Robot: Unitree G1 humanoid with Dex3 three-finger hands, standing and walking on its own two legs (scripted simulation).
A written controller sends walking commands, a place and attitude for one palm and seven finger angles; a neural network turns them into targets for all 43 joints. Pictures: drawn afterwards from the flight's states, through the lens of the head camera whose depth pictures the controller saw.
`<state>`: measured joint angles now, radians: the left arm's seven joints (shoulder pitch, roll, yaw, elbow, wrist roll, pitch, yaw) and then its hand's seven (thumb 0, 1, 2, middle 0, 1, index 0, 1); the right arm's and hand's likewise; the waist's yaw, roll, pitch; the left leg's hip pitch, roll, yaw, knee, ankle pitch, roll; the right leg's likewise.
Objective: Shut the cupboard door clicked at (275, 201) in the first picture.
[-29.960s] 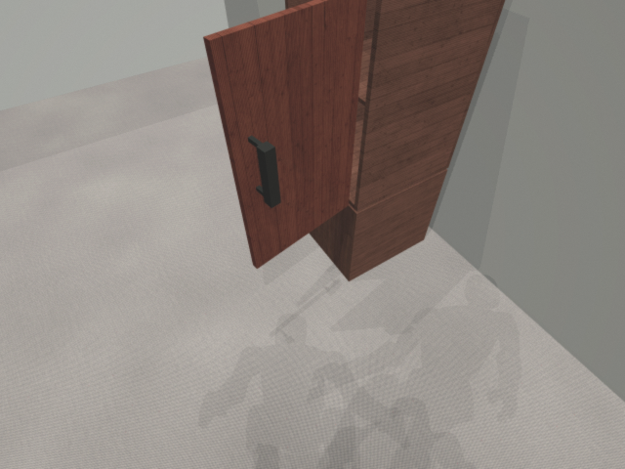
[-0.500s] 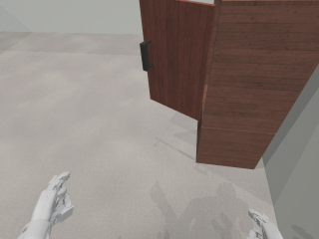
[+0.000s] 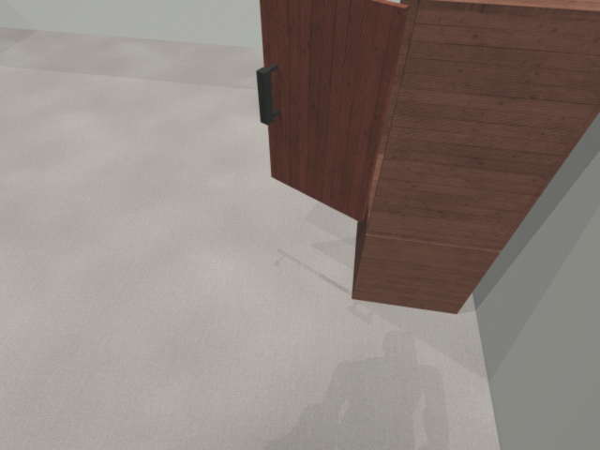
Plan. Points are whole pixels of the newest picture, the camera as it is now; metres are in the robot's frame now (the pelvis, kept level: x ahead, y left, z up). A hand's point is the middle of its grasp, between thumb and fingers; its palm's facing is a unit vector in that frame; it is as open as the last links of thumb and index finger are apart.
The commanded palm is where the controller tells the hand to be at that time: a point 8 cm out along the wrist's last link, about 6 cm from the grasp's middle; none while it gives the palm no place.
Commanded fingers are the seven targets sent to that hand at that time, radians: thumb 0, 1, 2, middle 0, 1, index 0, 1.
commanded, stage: let the arm hang, fingers relaxed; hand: left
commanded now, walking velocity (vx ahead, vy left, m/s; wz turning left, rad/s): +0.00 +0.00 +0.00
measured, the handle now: (270, 94) +0.95 +0.14 -0.02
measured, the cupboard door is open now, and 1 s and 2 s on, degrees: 63 63 63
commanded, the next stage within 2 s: look to check the result in 0.46 s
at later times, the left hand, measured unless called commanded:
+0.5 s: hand out of the picture +0.02 +0.16 -0.18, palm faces +0.01 -0.99 -0.17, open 7.4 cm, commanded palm none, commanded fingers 0.00 0.90 0.90 -0.20 -0.30 -0.20 -0.30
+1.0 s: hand out of the picture +0.03 +0.18 -0.17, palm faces +0.01 -0.97 -0.23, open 7.4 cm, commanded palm none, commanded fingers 0.00 0.90 0.90 -0.20 -0.30 -0.20 -0.30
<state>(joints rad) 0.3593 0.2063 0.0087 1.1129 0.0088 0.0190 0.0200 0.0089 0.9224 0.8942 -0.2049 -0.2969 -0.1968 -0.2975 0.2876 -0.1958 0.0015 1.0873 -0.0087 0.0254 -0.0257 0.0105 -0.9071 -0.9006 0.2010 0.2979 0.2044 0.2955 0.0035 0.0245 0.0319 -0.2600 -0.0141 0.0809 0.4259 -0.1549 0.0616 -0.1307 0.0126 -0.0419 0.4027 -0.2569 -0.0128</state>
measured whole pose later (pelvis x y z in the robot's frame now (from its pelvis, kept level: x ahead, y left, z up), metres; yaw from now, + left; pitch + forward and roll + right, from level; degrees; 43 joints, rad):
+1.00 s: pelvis +0.03 -0.01 +0.00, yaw -1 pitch -1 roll +0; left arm 0.28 0.20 0.01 1.14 0.01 -0.01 0.03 0.01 0.91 0.89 -0.20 -0.30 -0.20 -0.30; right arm 0.22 -0.20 0.00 1.14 -0.01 0.00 -0.03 0.01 -0.91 -0.90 0.20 0.30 0.20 0.30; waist 0.00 0.00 0.03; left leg -0.18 -0.01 0.09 0.37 -0.18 0.04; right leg -0.05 0.02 -0.02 0.34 -0.27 -0.02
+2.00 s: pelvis +0.03 -0.04 -0.01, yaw +24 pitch +2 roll +0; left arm 0.15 0.23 0.06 0.86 0.02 0.02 0.03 0.01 0.91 0.89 -0.20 -0.30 -0.20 -0.30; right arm 0.20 -0.26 -0.09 0.94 -0.02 0.08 0.00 0.01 -0.91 -0.90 0.20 0.30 0.21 0.30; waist -0.02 0.04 0.08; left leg -0.48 -0.07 -0.14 0.74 -0.36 -0.03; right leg -0.29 -0.02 0.00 0.56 -0.34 0.01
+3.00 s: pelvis +0.13 +0.03 +0.00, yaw +65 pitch +2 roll +1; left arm 0.38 0.16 0.05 0.96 0.03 -0.06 0.01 0.01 0.91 0.89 -0.21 -0.30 -0.20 -0.30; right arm 0.14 -0.24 -0.06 0.93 -0.03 0.05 0.06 0.01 -0.91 -0.90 0.20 0.30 0.20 0.29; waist 0.02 -0.01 0.10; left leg -0.56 0.06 0.10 0.84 -0.29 0.00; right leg -0.01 -0.13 -0.32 0.38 -0.37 0.05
